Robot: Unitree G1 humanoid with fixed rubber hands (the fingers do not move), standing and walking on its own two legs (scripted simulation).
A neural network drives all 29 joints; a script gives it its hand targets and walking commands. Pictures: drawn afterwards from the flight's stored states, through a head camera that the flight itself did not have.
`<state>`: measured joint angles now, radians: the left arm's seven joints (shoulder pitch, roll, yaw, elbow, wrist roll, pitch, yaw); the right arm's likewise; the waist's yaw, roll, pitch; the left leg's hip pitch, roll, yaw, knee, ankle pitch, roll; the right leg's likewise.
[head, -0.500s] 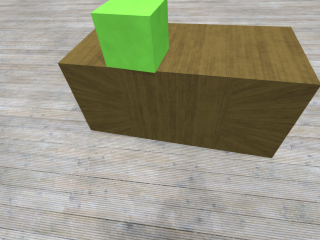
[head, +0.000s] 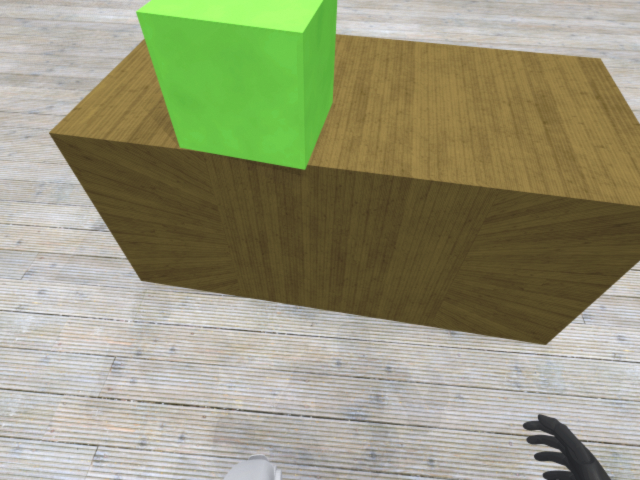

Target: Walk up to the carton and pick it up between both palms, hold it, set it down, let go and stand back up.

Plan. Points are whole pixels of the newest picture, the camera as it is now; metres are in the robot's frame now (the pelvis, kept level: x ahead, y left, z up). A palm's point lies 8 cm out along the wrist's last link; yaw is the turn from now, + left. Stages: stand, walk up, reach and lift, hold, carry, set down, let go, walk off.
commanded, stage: walk up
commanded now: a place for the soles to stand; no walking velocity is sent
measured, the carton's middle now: (254, 66) +0.91 +0.15 +0.05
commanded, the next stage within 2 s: none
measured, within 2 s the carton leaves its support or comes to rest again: neither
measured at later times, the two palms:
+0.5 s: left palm (106, 319) +0.34 +0.31 -0.03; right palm (546, 417) +0.23 -0.30 -0.09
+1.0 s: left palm (47, 252) +0.48 +0.47 -0.06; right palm (435, 307) +0.37 -0.16 -0.04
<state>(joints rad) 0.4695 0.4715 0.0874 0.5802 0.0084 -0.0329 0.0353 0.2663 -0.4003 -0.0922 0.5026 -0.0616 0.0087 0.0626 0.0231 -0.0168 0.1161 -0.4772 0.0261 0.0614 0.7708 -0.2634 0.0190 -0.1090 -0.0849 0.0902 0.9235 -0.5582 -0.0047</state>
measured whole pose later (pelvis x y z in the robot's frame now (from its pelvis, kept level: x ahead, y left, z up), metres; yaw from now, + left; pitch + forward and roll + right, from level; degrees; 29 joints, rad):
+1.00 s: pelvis +0.33 +0.16 +0.01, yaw -9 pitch -5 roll -2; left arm 0.37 0.47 0.06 0.57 0.00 0.01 0.08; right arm 0.37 -0.41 -0.07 0.51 -0.02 0.04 0.05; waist -0.04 -0.01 0.11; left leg -0.33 0.05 0.08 0.78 -0.36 0.03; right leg -0.48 -0.01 0.08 1.25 -0.50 -0.01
